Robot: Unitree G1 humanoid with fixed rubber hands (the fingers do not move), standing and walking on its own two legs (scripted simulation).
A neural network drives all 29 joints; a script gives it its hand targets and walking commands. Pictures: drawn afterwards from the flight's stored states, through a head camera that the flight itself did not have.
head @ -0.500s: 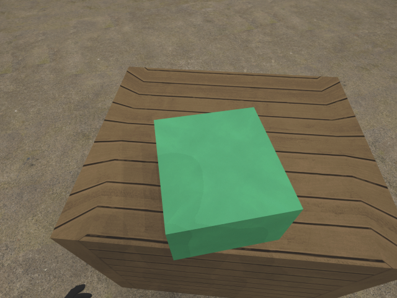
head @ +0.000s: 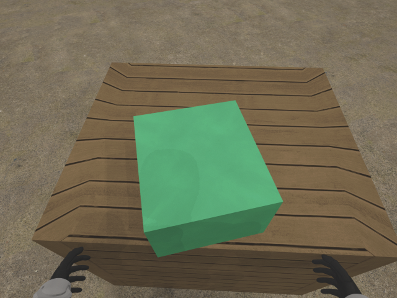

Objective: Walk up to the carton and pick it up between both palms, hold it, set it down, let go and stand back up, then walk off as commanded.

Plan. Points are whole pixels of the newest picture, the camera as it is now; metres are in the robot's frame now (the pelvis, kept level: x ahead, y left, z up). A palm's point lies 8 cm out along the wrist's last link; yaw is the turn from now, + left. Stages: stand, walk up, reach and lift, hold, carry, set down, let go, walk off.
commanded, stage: reach and lift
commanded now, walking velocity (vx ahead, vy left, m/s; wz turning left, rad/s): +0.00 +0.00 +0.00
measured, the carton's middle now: (198, 174) +0.38 +0.04 -0.01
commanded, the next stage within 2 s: none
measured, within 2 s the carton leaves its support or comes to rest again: neither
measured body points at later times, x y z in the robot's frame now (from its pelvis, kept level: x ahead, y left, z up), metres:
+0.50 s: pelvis -0.01 +0.01 +0.01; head -0.01 +0.02 +0.46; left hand +0.15 +0.27 -0.05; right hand +0.17 -0.26 -0.07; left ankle +0.01 +0.16 -0.73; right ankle -0.02 -0.12 -0.73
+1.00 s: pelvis +0.00 +0.01 +0.01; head +0.00 +0.01 +0.46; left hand +0.15 +0.23 -0.02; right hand +0.17 -0.27 -0.04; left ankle +0.01 +0.16 -0.73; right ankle -0.02 -0.12 -0.73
